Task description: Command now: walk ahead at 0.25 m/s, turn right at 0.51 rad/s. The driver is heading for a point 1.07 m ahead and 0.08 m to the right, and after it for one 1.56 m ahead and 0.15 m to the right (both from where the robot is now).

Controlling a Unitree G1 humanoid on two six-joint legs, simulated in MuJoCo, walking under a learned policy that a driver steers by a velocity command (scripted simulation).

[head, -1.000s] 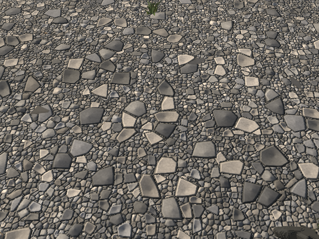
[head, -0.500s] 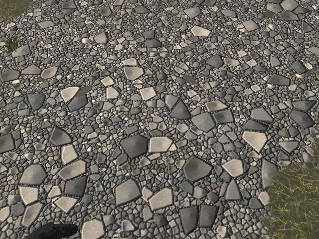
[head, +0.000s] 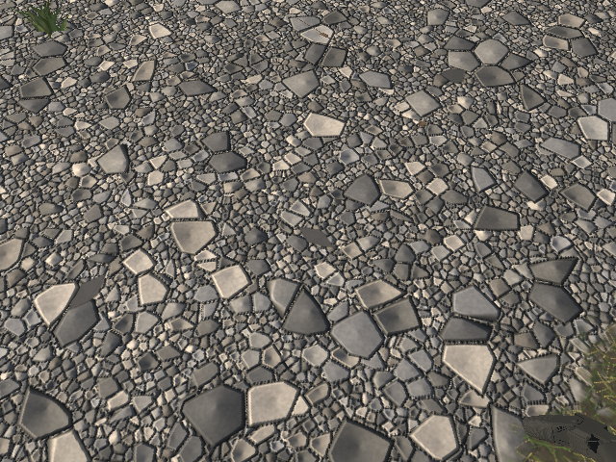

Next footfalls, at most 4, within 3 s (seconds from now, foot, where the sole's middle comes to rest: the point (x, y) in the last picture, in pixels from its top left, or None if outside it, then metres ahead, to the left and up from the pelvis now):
0.44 right None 0.09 -0.10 -0.76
0.88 left None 0.25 0.11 -0.76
1.38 right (387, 413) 0.57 -0.08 -0.76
1.94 left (331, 283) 0.89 0.06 -0.76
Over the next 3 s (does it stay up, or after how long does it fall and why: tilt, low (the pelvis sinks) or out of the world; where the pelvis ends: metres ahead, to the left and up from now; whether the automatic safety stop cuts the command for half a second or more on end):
stays up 1.03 -0.02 0.01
